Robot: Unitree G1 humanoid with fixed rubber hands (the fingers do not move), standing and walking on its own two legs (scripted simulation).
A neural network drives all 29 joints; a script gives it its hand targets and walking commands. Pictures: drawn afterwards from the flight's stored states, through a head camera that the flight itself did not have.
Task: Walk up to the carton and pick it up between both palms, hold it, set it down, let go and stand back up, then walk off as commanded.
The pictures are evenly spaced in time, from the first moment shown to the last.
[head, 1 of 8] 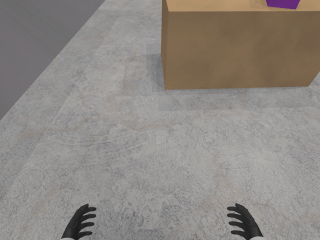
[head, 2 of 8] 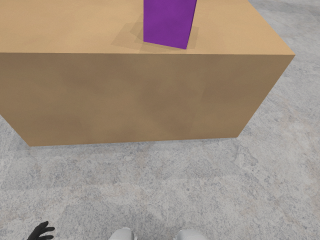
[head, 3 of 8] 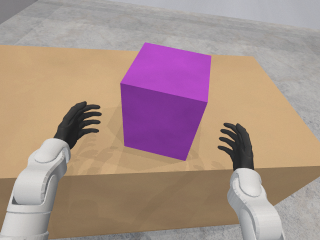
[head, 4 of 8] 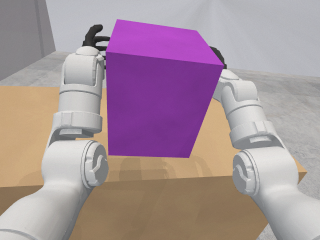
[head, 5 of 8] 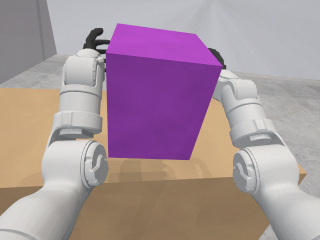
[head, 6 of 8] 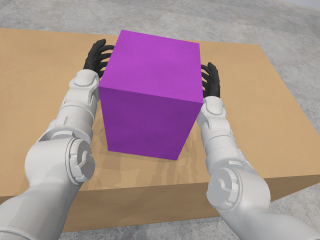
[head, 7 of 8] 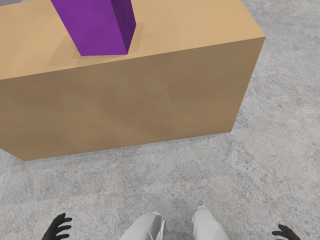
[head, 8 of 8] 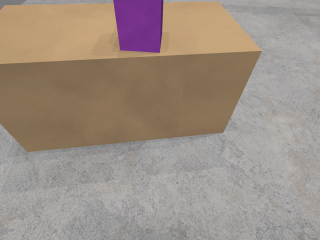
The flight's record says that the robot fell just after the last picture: no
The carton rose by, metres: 0.21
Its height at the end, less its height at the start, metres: +0.00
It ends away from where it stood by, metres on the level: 0.03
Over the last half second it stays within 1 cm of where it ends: yes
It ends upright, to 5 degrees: yes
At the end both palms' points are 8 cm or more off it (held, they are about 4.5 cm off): yes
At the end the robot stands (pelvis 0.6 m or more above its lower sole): yes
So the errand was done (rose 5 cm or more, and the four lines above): yes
